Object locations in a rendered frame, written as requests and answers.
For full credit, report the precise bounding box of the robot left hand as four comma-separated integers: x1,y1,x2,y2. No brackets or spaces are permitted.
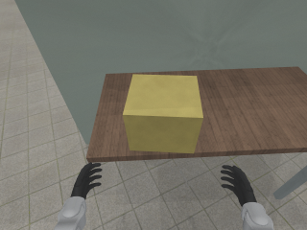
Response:
70,162,102,199

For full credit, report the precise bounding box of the robot right hand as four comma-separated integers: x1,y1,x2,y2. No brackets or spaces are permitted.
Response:
221,165,257,207

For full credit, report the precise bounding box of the carton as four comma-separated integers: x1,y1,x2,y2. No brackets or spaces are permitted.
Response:
123,74,203,153

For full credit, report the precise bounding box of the left robot forearm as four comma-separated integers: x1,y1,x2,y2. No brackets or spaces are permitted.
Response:
54,196,87,230

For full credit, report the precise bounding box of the right robot forearm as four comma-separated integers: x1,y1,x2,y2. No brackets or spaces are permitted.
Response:
241,202,274,230

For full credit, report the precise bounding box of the table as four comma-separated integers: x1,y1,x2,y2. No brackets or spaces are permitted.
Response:
86,66,307,199

